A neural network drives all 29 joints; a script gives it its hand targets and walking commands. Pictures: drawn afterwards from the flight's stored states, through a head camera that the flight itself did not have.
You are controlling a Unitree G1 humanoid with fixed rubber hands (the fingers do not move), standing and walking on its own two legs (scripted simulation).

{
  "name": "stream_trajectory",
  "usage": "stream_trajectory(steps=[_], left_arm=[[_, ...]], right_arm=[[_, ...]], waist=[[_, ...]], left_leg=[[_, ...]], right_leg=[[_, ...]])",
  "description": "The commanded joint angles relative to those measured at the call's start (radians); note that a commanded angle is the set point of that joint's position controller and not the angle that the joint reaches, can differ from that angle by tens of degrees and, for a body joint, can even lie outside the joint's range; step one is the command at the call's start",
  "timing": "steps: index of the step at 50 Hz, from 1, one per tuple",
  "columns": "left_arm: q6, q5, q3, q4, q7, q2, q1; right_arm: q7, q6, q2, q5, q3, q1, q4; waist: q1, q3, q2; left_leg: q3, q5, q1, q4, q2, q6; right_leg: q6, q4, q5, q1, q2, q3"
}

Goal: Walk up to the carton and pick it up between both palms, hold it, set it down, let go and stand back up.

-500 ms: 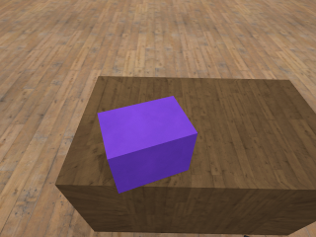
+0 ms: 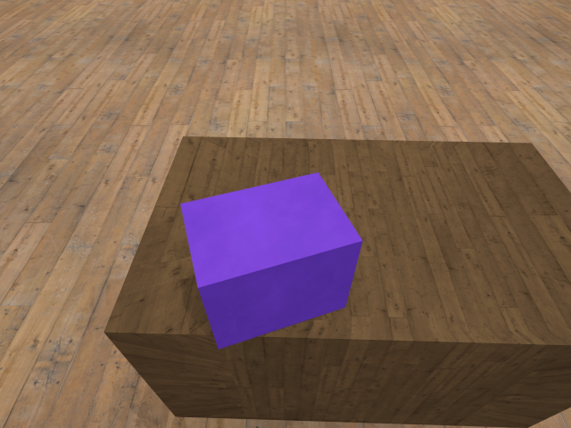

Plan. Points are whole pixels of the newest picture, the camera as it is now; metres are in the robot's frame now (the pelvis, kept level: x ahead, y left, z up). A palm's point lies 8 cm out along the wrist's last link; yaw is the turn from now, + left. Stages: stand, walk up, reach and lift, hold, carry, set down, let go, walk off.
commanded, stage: walk up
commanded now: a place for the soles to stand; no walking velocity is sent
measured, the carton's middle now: (269, 259) +0.44 +0.03 -0.05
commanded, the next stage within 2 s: none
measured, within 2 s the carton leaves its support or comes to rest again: neither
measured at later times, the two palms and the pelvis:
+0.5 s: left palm out of the picture +0.11 +0.32 -0.10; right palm out of the picture +0.10 -0.18 -0.12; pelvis +0.02 +0.08 +0.00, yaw -4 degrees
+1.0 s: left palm out of the picture +0.16 +0.33 -0.10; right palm out of the picture +0.09 -0.17 -0.11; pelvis +0.04 +0.10 +0.00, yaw -9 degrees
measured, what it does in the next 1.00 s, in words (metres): steps to the left: right foot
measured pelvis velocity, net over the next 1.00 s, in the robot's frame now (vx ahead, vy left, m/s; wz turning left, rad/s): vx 0.04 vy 0.10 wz -0.16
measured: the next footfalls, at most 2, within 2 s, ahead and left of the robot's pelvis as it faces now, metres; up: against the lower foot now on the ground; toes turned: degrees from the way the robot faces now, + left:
right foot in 0.36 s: +0.07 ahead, -0.04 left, +0.00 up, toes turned -3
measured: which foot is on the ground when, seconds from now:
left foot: down 0.00-1.00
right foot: down 0.00-0.18, up 0.20-0.34, down 0.36-1.00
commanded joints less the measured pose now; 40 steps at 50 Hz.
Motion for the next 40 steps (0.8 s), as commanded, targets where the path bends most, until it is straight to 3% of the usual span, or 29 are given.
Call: stream_trajectory(steps=[1, 2, 3, 5, 6, 7, 8, 9, 10, 11, 12, 13, 16, 17, 18, 19, 20, 21, 22, 24, 27, 30, 37, 40], left_arm=[[-0.024, 0.032, 0.100, -0.061, 0.044, 0.263, 0.123], [-0.028, 0.039, 0.099, -0.059, 0.050, 0.246, 0.130], [-0.031, 0.039, 0.097, -0.062, 0.052, 0.243, 0.114], [-0.032, 0.030, 0.094, -0.072, 0.046, 0.242, 0.065], [-0.029, 0.021, 0.092, -0.080, 0.035, 0.248, 0.036], [-0.021, 0.010, 0.086, -0.094, 0.024, 0.241, -0.004], [-0.012, 0.001, 0.072, -0.101, 0.013, 0.222, -0.018], [-0.006, -0.004, 0.053, -0.110, 0.006, 0.172, 0.020], [-0.001, -0.025, 0.027, -0.139, -0.001, 0.098, 0.065], [0.015, -0.025, 0.039, -0.139, 0.017, 0.112, 0.060], [0.023, -0.022, 0.049, -0.140, 0.023, 0.136, 0.050], [0.023, -0.024, 0.052, -0.139, 0.026, 0.140, 0.060], [0.004, -0.016, 0.057, -0.112, 0.017, 0.130, 0.131], [-0.005, -0.014, 0.056, -0.111, 0.012, 0.119, 0.155], [-0.014, -0.012, 0.059, -0.107, 0.005, 0.123, 0.182], [-0.019, 0.000, 0.064, -0.111, 0.002, 0.159, 0.175], [-0.024, -0.010, 0.076, -0.134, 0.000, 0.233, 0.099], [-0.019, -0.029, 0.077, -0.130, -0.005, 0.239, 0.050], [-0.018, -0.037, 0.066, -0.134, -0.008, 0.215, 0.017], [-0.018, -0.038, 0.046, -0.132, -0.013, 0.166, 0.027], [-0.020, -0.030, 0.037, -0.118, -0.014, 0.132, 0.078], [-0.022, -0.027, 0.035, -0.120, -0.010, 0.128, 0.073], [-0.013, -0.025, 0.036, -0.114, 0.000, 0.137, 0.031], [-0.013, -0.025, 0.038, -0.113, 0.000, 0.142, 0.020]], right_arm=[[0.017, 0.009, -0.106, -0.035, -0.042, -0.049, -0.136], [0.020, 0.014, -0.105, -0.028, -0.042, -0.061, -0.142], [0.021, 0.016, -0.097, -0.024, -0.041, -0.066, -0.149], [0.027, 0.012, -0.083, -0.016, -0.042, -0.056, -0.146], [0.030, 0.003, -0.075, -0.004, -0.046, -0.031, -0.132], [0.031, -0.006, -0.078, 0.005, -0.051, 0.014, -0.109], [0.030, -0.019, -0.099, 0.008, -0.063, 0.095, -0.080], [0.025, -0.028, -0.144, 0.002, -0.078, 0.138, -0.066], [0.014, -0.036, -0.241, 0.000, -0.099, 0.125, -0.083], [0.004, -0.026, -0.266, 0.021, -0.103, 0.091, -0.097], [-0.006, -0.022, -0.233, 0.025, -0.087, 0.039, -0.102], [-0.014, -0.018, -0.206, 0.024, -0.073, 0.001, -0.108], [-0.024, -0.001, -0.178, 0.014, -0.047, -0.078, -0.116], [-0.023, 0.003, -0.176, 0.021, -0.037, -0.105, -0.111], [-0.019, 0.005, -0.178, 0.031, -0.029, -0.121, -0.106], [-0.013, 0.000, -0.152, 0.042, -0.011, -0.094, -0.109], [-0.008, 0.003, -0.110, 0.052, -0.003, -0.048, -0.105], [-0.012, 0.007, -0.114, 0.042, -0.010, -0.030, -0.087], [-0.008, 0.004, -0.121, 0.038, -0.013, -0.028, -0.074], [-0.006, -0.016, -0.146, 0.028, -0.022, -0.033, -0.060], [-0.012, -0.042, -0.162, 0.040, -0.020, -0.032, -0.044], [-0.015, -0.046, -0.157, 0.043, -0.010, -0.046, -0.047], [-0.012, -0.028, -0.154, 0.042, -0.009, -0.041, -0.061], [-0.013, -0.024, -0.156, 0.041, -0.008, -0.037, -0.065]], waist=[[0.058, 0.068, -0.153], [0.059, 0.074, -0.133], [0.052, 0.071, -0.143], [0.035, 0.044, -0.165], [0.028, 0.014, -0.195], [-0.001, 0.009, -0.199], [-0.042, -0.022, -0.153], [-0.059, -0.043, -0.029], [-0.062, -0.064, 0.183], [-0.074, -0.045, 0.203], [-0.064, 0.008, 0.160], [-0.051, 0.036, 0.142], [0.003, 0.002, 0.116], [0.031, -0.001, 0.103], [0.057, -0.020, 0.079], [0.057, -0.016, -0.010], [-0.004, 0.000, -0.149], [-0.014, 0.030, -0.136], [-0.025, 0.049, -0.129], [-0.019, 0.052, -0.130], [0.013, 0.013, -0.071], [0.020, -0.037, -0.025], [0.006, -0.027, 0.013], [0.001, -0.008, -0.004]], left_leg=[[-0.021, -0.184, -0.318, 0.262, 0.068, 0.000], [-0.041, -0.197, -0.355, 0.319, 0.094, -0.003], [-0.053, -0.188, -0.349, 0.322, 0.120, -0.005], [-0.040, -0.137, -0.258, 0.214, 0.136, -0.006], [-0.003, -0.112, -0.152, 0.133, 0.111, -0.005], [0.050, -0.018, -0.002, 0.016, 0.072, 0.004], [0.108, 0.115, 0.168, -0.076, 0.016, 0.012], [0.071, 0.170, 0.270, -0.144, 0.018, 0.031], [-0.254, 0.040, 0.232, -0.300, 0.250, 0.134], [-0.376, -0.052, 0.081, -0.361, 0.358, 0.270], [-0.366, -0.046, 0.029, -0.352, 0.367, 0.320], [-0.322, 0.038, 0.008, -0.327, 0.359, 0.328], [-0.161, 0.151, -0.046, -0.253, 0.305, 0.245], [-0.111, 0.193, -0.082, -0.203, 0.281, 0.203], [-0.078, 0.143, -0.135, -0.171, 0.259, 0.157], [-0.041, 0.054, -0.205, -0.110, 0.223, 0.100], [0.056, -0.082, -0.130, -0.020, 0.096, 0.029], [0.047, -0.087, 0.018, -0.009, 0.070, 0.018], [0.040, -0.039, 0.061, -0.070, 0.072, 0.021], [0.006, 0.034, 0.106, -0.158, 0.109, 0.037], [-0.035, 0.089, 0.016, -0.247, 0.172, 0.063], [0.003, 0.208, 0.030, -0.255, 0.176, 0.060], [0.043, 0.140, 0.036, -0.269, 0.189, 0.077], [0.056, 0.137, 0.035, -0.264, 0.190, 0.074]], right_leg=[[-0.290, -0.302, -0.020, 0.103, -0.439, 0.493], [-0.310, -0.295, 0.060, 0.109, -0.449, 0.489], [-0.306, -0.285, 0.115, 0.101, -0.447, 0.458], [-0.247, -0.245, 0.182, 0.077, -0.369, 0.330], [-0.221, -0.214, 0.193, 0.027, -0.314, 0.258], [-0.182, -0.150, 0.210, -0.070, -0.247, 0.168], [-0.136, -0.059, 0.139, -0.174, -0.181, 0.092], [-0.085, 0.067, 0.059, -0.246, -0.122, 0.041], [-0.008, 0.271, -0.210, -0.324, 0.002, -0.024], [-0.009, 0.427, -0.410, -0.266, 0.021, 0.069], [-0.010, 0.502, -0.370, -0.279, 0.000, 0.121], [-0.003, 0.511, -0.328, -0.282, -0.014, 0.137], [0.008, 0.233, -0.218, -0.112, -0.032, 0.089], [0.004, 0.084, -0.098, -0.014, -0.022, 0.063], [-0.009, -0.046, 0.035, 0.090, -0.007, 0.058], [-0.041, -0.131, 0.071, 0.144, -0.057, 0.190], [-0.112, -0.211, -0.065, -0.020, -0.194, 0.438], [-0.161, -0.243, -0.159, -0.183, -0.211, 0.447], [-0.137, -0.243, -0.176, -0.226, -0.169, 0.386], [-0.068, -0.192, -0.090, -0.232, -0.086, 0.267], [-0.035, -0.063, 0.131, -0.055, -0.033, 0.177], [-0.033, -0.041, 0.218, 0.016, -0.040, 0.168], [-0.026, -0.032, 0.166, -0.019, -0.027, 0.163], [-0.026, -0.033, 0.171, -0.034, -0.023, 0.167]])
